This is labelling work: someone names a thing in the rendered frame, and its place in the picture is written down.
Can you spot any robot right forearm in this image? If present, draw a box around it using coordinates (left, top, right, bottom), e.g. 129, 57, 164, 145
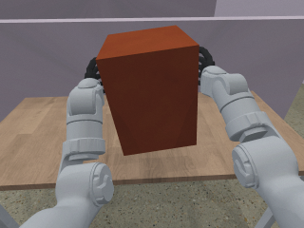
200, 66, 299, 174

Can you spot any left robot hand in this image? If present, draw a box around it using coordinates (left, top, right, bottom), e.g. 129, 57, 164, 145
84, 57, 105, 93

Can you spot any left robot upper arm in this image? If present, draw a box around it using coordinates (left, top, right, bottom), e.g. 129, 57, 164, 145
19, 161, 114, 228

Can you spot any table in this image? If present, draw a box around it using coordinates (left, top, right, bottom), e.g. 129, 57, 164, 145
0, 90, 304, 228

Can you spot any right robot upper arm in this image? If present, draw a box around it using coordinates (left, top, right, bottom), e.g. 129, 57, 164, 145
232, 135, 304, 228

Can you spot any carton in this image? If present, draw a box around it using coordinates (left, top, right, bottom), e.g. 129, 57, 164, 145
95, 25, 200, 156

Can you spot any robot left forearm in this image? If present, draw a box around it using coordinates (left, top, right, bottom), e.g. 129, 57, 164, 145
55, 78, 105, 200

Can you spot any right robot hand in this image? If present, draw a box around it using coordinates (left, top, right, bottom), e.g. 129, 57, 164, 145
198, 47, 215, 86

